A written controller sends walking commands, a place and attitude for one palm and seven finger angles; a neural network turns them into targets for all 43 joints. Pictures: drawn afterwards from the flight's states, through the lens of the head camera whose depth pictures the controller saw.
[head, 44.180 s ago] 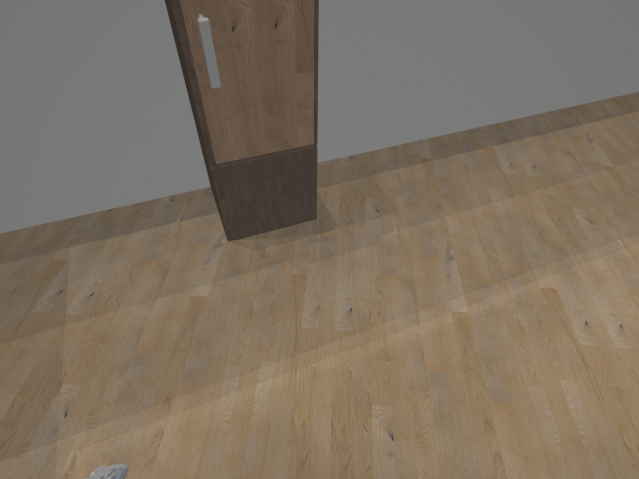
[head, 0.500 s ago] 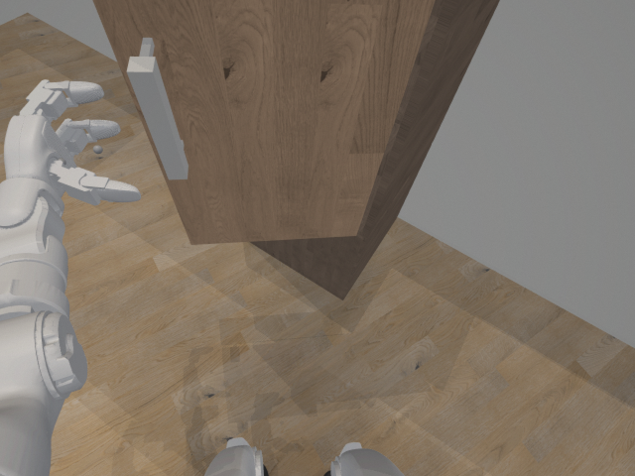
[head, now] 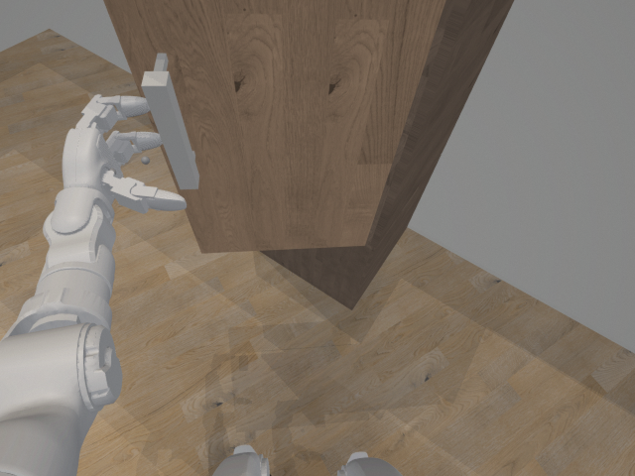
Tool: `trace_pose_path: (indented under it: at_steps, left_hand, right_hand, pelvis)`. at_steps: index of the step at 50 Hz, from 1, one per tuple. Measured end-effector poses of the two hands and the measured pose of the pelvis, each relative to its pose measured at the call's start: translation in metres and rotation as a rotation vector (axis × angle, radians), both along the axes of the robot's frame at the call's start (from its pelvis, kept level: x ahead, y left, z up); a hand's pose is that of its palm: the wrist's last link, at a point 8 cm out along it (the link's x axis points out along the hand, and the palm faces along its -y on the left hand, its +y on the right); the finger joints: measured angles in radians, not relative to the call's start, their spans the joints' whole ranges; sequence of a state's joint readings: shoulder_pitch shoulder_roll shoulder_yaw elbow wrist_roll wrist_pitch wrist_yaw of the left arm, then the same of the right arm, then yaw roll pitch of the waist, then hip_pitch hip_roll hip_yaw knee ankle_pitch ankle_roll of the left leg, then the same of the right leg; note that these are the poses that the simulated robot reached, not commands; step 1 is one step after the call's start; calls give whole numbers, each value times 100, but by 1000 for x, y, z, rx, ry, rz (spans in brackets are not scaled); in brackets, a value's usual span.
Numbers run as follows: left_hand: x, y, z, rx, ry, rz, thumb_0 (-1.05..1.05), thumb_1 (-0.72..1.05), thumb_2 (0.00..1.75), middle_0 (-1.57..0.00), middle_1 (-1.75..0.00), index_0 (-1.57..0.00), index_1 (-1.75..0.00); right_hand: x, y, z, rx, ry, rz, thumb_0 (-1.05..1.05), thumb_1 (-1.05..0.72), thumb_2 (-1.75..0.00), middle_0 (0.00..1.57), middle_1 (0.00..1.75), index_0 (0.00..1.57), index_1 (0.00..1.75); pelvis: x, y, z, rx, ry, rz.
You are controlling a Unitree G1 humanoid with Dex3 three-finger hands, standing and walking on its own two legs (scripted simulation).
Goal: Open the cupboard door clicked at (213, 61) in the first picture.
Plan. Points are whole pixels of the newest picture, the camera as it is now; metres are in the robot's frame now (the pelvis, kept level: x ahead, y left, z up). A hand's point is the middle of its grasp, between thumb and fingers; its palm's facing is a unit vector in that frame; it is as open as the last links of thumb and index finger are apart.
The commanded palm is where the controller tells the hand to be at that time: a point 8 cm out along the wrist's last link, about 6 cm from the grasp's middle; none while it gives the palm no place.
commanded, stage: slide the fingers in behind the handle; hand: left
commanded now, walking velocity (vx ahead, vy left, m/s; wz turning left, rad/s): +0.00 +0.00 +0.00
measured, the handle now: (176, 126) +0.55 +0.16 +0.09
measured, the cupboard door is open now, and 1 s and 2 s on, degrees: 39 39 39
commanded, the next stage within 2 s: close the thumb around the handle in 1.04 s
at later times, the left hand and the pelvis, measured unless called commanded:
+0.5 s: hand (177, 156) +0.49 +0.15 +0.09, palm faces +0.04 -1.00 +0.01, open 14.0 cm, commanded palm +0.46 +0.20 +0.09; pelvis +0.00 -0.01 +0.00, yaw +0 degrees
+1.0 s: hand (188, 161) +0.49 +0.14 +0.09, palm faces +0.07 -1.00 -0.01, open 14.1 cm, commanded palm +0.46 +0.19 +0.09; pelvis +0.00 -0.02 +0.00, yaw +1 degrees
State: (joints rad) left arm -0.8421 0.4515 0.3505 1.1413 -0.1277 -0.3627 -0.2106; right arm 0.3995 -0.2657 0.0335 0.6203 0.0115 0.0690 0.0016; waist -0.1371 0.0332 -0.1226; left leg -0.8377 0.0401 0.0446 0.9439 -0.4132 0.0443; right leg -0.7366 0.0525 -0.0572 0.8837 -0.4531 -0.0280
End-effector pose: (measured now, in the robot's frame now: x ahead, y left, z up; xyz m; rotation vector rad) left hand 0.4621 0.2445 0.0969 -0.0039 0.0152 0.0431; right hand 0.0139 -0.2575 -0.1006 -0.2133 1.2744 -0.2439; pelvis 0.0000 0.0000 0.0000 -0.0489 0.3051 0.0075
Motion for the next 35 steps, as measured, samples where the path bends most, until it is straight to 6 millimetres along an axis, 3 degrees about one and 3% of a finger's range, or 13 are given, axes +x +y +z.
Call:
trace_pose_path:
  at_steps: [9,22,35]
  left_hand:
    - [4,-9,-10,-8,19,13,-1,-50,30,-30,-120,-30,-120]
    - [11,-29,-4,-2,7,-8,-1,-50,30,-30,-120,-30,-120]
    - [2,-47,-5,2,6,18,-1,-50,30,-30,-120,-30,-120]
  right_hand:
    - [0,-5,0,-8,3,6,0,-90,-90,20,30,21,30]
    - [-17,-10,-1,-2,50,-23,0,-90,-90,20,30,21,30]
    - [-8,-8,-4,33,1,-16,0,-90,-90,20,30,21,30]
  pelvis:
    - [-2,-4,-2,2,5,5]
    - [2,-7,-1,6,11,1]
    - [0,-12,1,18,-8,-5]
